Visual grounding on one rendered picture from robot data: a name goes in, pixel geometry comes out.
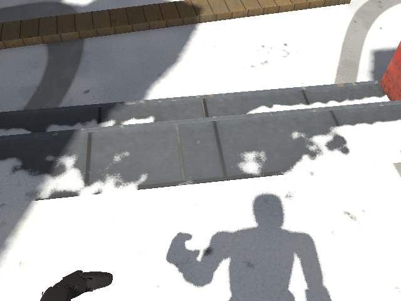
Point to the robot left hand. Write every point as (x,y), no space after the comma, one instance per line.
(76,284)

